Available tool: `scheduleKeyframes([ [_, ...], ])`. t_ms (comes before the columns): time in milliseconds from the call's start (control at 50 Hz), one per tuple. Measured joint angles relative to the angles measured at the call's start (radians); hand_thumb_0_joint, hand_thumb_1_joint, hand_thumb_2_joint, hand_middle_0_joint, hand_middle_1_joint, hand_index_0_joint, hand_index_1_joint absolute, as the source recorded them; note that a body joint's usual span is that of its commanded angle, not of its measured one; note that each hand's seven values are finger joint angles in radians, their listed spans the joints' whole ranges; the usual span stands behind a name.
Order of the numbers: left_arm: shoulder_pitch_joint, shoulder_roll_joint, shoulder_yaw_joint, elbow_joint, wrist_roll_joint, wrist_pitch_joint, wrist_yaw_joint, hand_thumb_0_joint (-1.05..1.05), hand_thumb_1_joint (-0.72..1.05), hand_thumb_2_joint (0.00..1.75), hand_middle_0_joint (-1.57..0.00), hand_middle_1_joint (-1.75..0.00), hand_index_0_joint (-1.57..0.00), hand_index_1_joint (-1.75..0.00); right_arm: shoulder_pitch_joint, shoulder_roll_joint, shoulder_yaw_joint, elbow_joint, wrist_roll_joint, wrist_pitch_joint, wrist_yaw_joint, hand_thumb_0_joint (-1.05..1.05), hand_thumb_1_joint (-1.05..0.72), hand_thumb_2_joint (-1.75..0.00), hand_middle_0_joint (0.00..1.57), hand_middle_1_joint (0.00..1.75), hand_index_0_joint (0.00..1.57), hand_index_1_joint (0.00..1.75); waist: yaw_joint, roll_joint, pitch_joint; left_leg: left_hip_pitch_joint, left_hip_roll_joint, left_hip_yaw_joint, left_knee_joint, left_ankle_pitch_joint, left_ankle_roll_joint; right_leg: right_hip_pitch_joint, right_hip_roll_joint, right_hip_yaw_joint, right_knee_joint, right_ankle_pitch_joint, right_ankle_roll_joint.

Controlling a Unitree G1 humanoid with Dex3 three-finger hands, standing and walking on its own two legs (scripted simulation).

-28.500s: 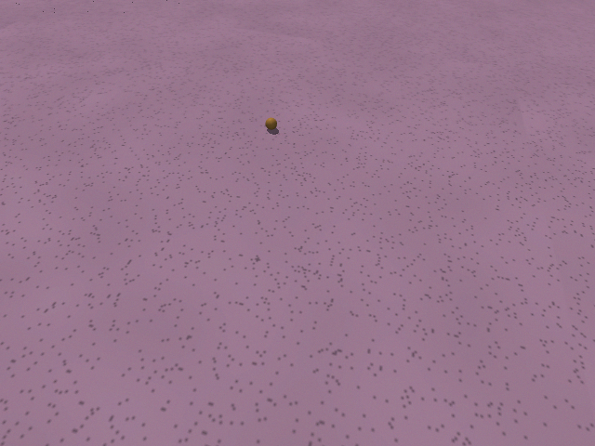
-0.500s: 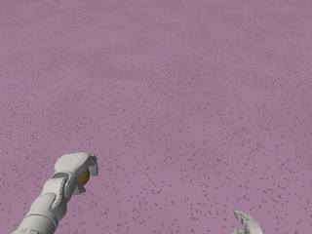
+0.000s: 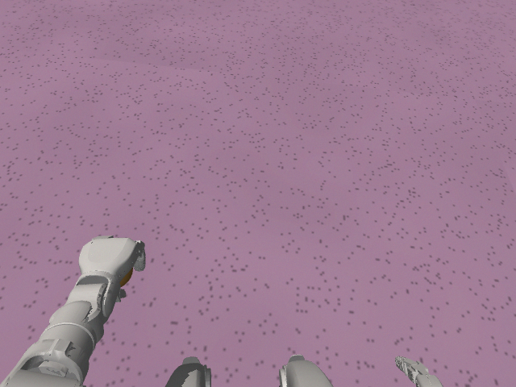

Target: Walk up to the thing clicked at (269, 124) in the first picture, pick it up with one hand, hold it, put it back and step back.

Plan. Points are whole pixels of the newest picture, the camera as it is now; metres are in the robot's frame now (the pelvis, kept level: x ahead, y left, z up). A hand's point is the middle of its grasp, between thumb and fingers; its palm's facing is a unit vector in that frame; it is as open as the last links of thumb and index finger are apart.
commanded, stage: crouch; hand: left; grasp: from above
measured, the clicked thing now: (112, 270) +0.35 +0.24 -0.12
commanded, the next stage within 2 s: lower in 1.44 s
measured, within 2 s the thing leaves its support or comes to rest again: neither
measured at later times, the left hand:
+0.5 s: hand (140, 299) +0.36 +0.26 -0.35, palm faces -0.45 +0.00 -0.89, open 7.4 cm
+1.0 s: hand (146, 305) +0.38 +0.27 -0.47, palm faces -0.45 -0.02 -0.89, open 7.2 cm
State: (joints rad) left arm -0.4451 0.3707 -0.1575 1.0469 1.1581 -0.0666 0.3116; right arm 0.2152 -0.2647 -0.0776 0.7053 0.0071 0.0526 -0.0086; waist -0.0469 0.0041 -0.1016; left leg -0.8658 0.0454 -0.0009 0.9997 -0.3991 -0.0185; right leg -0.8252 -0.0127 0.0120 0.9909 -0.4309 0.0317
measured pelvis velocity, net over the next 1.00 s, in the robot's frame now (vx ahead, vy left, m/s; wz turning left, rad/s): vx -0.05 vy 0.00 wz -0.08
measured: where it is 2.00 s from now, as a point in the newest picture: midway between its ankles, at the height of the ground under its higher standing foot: outside the picture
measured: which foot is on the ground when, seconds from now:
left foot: down 0.00-1.00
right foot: down 0.00-1.00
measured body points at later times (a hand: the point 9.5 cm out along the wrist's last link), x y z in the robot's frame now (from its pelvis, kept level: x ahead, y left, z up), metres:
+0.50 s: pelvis -0.04 +0.01 -0.21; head +0.15 +0.03 +0.20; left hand +0.38 +0.25 -0.30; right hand +0.02 -0.26 -0.34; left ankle +0.04 +0.13 -0.67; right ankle +0.03 -0.14 -0.67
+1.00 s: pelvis -0.05 +0.00 -0.30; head +0.18 +0.04 +0.08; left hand +0.40 +0.27 -0.42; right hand +0.02 -0.28 -0.43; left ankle +0.04 +0.13 -0.67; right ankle +0.03 -0.14 -0.67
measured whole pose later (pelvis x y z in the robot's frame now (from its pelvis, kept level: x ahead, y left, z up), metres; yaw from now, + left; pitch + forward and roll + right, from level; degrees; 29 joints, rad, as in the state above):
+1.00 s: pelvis -0.05 +0.00 -0.30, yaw -5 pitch +36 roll -6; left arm -0.76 0.61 0.09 1.26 1.24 -0.19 0.39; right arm 0.12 -0.25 -0.04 0.76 -0.12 -0.05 0.11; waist -0.14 0.00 -0.12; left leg -2.13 0.04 -0.12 2.17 -0.66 -0.02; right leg -2.04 0.02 -0.03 2.12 -0.71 0.05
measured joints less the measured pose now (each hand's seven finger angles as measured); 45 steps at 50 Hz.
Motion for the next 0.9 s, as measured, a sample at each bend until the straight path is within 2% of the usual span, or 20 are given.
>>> scheduleKeyframes([
  [80,-0.067,0.014,0.033,0.076,0.012,-0.002,0.046,0.00,0.19,0.54,-0.53,-0.73,-0.88,-0.79,0.015,-0.007,-0.012,0.012,-0.016,-0.015,0.001,0.01,-0.91,-0.90,0.20,0.30,0.20,0.30,-0.026,0.010,-0.041,-0.212,0.003,-0.011,0.188,-0.063,0.004,-0.205,0.005,-0.002,0.181,-0.061,0.003],
  [160,-0.104,0.028,0.067,0.096,0.013,-0.002,0.065,0.00,0.19,0.53,-0.54,-0.72,-0.88,-0.77,0.029,-0.007,-0.019,0.024,-0.029,-0.029,-0.002,0.01,-0.91,-0.90,0.20,0.30,0.20,0.30,-0.045,0.025,-0.077,-0.410,0.003,-0.019,0.356,-0.112,0.009,-0.398,0.007,-0.002,0.345,-0.111,0.007],
  [300,-0.165,0.064,0.113,0.125,0.022,-0.012,0.070,0.00,0.18,0.55,-0.55,-0.71,-0.86,-0.76,0.017,0.015,-0.008,0.047,-0.051,-0.049,0.000,0.01,-0.91,-0.90,0.20,0.30,0.20,0.30,-0.065,0.042,-0.097,-0.686,0.000,-0.030,0.593,-0.168,0.017,-0.667,0.008,0.000,0.580,-0.172,0.012],
  [440,-0.216,0.112,0.151,0.154,0.027,-0.048,0.063,0.00,0.18,0.56,-0.55,-0.70,-0.85,-0.76,-0.015,0.038,0.017,0.048,-0.071,-0.082,0.023,0.01,-0.91,-0.90,0.20,0.30,0.20,0.30,-0.076,0.042,-0.097,-0.907,-0.006,-0.051,0.777,-0.198,0.018,-0.876,0.009,-0.009,0.762,-0.210,0.015],
  [700,-0.277,0.180,0.199,0.183,0.067,-0.089,0.097,-0.01,0.18,0.56,-0.56,-0.68,-0.91,-0.75,-0.083,0.030,0.035,0.054,-0.104,-0.118,0.070,0.00,-0.91,-0.90,0.20,0.30,0.20,0.30,-0.085,0.012,-0.070,-1.145,-0.016,-0.092,1.008,-0.241,0.006,-1.094,0.013,-0.033,0.984,-0.264,0.013],
  [900,-0.306,0.223,0.230,0.201,0.069,-0.104,0.086,-0.01,0.18,0.56,-0.57,-0.66,-0.91,-0.74,-0.098,0.015,0.031,0.049,-0.119,-0.113,0.104,0.00,-0.92,-0.90,0.20,0.30,0.20,0.30,-0.088,-0.002,-0.034,-1.230,-0.006,-0.112,1.118,-0.262,0.001,-1.178,0.030,-0.041,1.086,-0.279,0.015],
])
